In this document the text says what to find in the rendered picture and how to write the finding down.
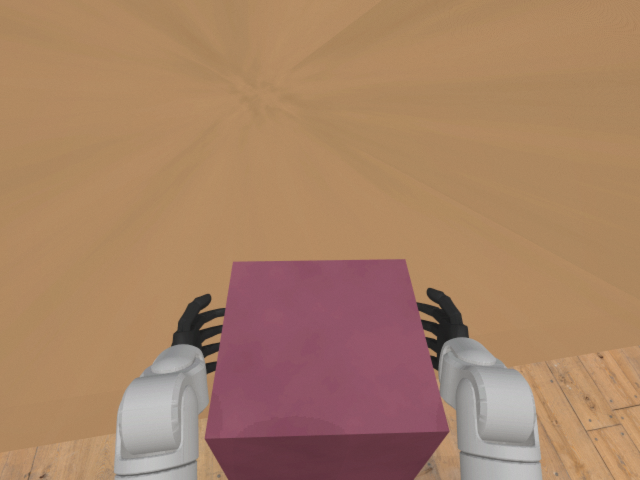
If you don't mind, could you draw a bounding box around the robot right forearm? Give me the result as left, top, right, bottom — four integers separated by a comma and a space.
438, 337, 543, 480

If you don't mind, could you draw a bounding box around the robot left forearm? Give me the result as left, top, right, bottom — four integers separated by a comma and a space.
114, 344, 209, 480

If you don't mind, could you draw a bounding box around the robot right hand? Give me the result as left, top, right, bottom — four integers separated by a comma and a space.
416, 288, 469, 371

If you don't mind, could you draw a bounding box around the robot left hand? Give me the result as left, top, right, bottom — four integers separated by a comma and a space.
171, 294, 225, 374

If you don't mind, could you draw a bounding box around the carton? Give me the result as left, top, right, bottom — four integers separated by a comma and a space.
205, 259, 450, 480

